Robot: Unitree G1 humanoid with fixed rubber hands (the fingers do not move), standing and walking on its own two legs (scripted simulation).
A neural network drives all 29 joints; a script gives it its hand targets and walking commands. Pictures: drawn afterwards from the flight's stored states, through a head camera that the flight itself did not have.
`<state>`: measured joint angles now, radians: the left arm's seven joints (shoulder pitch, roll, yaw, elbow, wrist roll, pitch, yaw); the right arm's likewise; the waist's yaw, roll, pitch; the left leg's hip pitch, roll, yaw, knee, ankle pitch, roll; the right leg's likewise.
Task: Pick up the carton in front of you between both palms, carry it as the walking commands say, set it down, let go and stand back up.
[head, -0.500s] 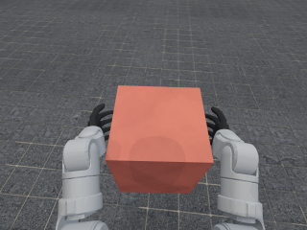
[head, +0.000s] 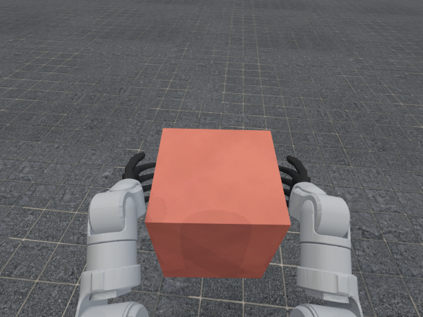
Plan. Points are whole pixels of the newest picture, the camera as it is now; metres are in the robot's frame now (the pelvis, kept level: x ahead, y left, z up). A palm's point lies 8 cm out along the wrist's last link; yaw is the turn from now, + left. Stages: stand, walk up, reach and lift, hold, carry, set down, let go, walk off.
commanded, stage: carry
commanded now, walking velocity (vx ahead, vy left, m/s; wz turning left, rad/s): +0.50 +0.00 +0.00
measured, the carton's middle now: (214, 207) +0.34 +0.00 +0.05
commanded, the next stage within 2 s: none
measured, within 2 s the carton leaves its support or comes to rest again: neither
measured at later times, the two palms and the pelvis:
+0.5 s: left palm (144, 147) +0.46 +0.16 +0.10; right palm (278, 146) +0.47 -0.14 +0.11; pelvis +0.13 -0.01 +0.00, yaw +0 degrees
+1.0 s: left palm (173, 90) +0.76 +0.13 +0.09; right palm (269, 97) +0.73 -0.17 +0.09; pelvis +0.42 +0.02 -0.03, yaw -2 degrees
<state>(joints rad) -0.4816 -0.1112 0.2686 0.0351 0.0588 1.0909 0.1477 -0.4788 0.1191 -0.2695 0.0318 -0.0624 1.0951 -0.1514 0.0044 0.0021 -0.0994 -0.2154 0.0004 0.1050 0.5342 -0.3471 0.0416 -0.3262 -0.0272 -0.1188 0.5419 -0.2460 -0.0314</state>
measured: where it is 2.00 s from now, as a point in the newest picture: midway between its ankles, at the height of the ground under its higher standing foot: (208, 206)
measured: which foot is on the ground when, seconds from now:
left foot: down 0.00-0.18, up 0.20-0.54, down 0.56-1.00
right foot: down 0.00-0.60, up 0.62-1.00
